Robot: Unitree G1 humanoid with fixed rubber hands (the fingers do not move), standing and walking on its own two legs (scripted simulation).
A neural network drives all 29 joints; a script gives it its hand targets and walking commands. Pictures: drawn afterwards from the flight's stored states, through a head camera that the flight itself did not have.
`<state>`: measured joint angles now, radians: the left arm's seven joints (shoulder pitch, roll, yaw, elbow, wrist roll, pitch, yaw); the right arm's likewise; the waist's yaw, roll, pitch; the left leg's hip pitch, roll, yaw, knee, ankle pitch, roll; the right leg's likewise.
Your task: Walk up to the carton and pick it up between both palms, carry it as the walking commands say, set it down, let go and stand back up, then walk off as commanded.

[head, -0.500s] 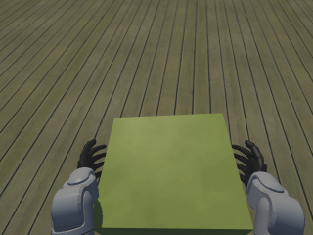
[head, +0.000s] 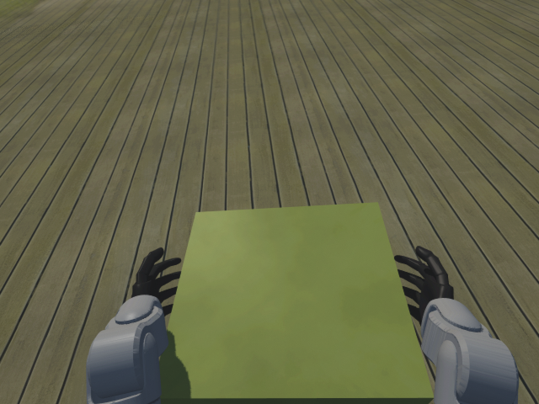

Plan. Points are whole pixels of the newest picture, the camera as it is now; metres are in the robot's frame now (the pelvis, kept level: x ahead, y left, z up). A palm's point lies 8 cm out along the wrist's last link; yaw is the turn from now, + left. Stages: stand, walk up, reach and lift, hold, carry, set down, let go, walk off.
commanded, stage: carry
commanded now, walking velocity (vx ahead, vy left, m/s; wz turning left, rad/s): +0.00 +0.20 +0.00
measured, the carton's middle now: (290, 318) +0.26 -0.01 +0.00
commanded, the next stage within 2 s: none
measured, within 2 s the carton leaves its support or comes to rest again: neither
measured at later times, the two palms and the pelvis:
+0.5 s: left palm (53, 352) +0.18 +0.28 +0.08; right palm (353, 321) +0.21 -0.09 +0.09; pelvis -0.03 +0.08 -0.01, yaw +1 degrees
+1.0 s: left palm (85, 324) +0.22 +0.25 +0.09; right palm (376, 318) +0.21 -0.12 +0.09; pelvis -0.03 +0.07 +0.00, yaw +0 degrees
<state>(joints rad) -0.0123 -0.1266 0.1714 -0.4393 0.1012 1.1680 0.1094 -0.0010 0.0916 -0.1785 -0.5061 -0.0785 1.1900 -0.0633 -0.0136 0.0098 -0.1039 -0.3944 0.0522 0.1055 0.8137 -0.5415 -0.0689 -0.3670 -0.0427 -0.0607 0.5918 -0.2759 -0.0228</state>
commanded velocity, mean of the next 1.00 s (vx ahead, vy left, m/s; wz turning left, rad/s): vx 0.00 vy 0.02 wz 0.00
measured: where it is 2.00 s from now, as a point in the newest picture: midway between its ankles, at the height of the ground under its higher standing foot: outside the picture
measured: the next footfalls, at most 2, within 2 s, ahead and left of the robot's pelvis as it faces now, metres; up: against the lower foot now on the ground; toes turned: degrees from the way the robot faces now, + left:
left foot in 0.32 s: +0.00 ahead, +0.18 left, +0.00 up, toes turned +0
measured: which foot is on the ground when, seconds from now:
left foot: up 0.00-0.30, down 0.32-1.00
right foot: down 0.00-1.00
